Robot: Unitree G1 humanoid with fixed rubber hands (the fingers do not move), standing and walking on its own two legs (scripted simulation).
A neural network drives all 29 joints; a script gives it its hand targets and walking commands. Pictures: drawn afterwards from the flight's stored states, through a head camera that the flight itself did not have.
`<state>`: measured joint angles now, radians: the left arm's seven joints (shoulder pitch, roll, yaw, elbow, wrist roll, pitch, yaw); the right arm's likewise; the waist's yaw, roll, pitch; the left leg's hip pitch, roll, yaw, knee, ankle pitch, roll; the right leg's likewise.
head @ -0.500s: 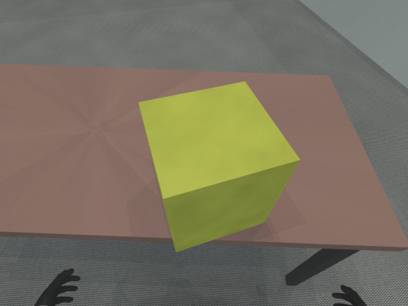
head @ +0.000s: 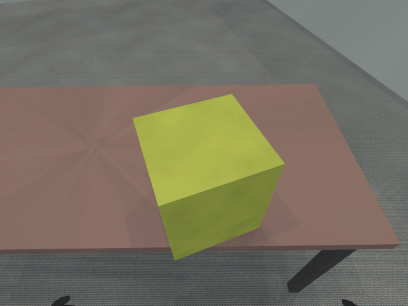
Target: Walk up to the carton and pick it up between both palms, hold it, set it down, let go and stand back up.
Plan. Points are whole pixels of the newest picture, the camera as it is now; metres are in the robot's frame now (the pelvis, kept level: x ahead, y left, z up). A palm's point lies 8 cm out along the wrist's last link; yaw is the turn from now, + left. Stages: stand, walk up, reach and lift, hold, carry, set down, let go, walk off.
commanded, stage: walk up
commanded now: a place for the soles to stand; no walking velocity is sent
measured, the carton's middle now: (202, 178) +0.36 +0.01 +0.03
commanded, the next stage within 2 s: reach and lift in 0.30 s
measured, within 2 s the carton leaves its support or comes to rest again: neither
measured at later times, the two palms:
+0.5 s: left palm (75, 286) +0.18 +0.27 -0.10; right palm out of the picture +0.15 -0.29 -0.11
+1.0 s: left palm out of the picture +0.13 +0.25 -0.04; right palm (357, 298) +0.16 -0.28 -0.07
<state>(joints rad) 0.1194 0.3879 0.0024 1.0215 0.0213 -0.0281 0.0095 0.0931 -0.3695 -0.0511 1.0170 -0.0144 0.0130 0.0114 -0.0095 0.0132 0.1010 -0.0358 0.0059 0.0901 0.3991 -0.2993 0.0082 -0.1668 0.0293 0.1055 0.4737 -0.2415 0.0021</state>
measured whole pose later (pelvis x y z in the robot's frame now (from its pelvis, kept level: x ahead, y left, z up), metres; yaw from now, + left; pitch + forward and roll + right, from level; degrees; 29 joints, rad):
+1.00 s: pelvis -0.01 -0.04 +0.00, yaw +6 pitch -5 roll +0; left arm 0.18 0.29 0.09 0.33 0.01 0.35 0.05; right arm 0.21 -0.27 -0.08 0.64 0.02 -0.09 0.08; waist 0.00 -0.01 0.09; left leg -0.06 0.04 -0.03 0.42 -0.27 -0.05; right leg -0.12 0.04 -0.04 0.43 -0.22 -0.05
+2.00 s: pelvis +0.00 -0.04 +0.01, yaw +6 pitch -4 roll +0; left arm 0.44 0.03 -0.02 -0.13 0.03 0.11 0.21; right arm 0.35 -0.41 -0.02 0.26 0.33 -0.15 0.22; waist 0.02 -0.02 0.00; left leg -0.02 0.05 -0.02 0.34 -0.24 -0.05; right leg -0.09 0.05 -0.03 0.35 -0.18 -0.05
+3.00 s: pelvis -0.01 -0.03 +0.01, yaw +3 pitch -3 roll +0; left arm -0.02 0.03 0.09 -0.34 -0.05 0.65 0.22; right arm -0.17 -0.50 0.01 0.23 0.48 0.20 0.09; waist 0.04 0.00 0.02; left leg -0.03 0.06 0.02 0.30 -0.21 -0.04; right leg -0.11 0.07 0.02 0.29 -0.13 -0.05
